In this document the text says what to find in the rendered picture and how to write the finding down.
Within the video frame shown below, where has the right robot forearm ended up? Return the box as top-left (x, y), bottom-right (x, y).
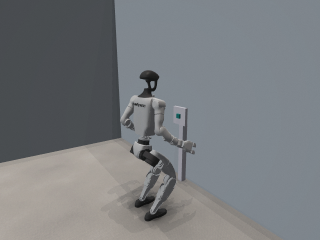
top-left (159, 126), bottom-right (185, 148)

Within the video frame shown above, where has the right robot hand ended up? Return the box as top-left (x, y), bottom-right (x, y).
top-left (182, 140), bottom-right (196, 155)

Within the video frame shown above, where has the left robot forearm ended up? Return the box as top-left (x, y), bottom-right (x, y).
top-left (124, 121), bottom-right (135, 131)

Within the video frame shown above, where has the robot right upper arm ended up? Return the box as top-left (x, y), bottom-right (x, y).
top-left (152, 98), bottom-right (166, 136)

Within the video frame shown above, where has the robot left upper arm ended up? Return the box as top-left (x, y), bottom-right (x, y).
top-left (120, 95), bottom-right (138, 126)

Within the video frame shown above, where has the humanoid robot head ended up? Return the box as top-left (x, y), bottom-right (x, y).
top-left (137, 70), bottom-right (159, 98)

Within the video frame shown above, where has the panel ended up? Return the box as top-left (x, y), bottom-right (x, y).
top-left (173, 106), bottom-right (188, 182)

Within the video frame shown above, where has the robot torso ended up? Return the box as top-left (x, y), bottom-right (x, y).
top-left (132, 94), bottom-right (155, 161)

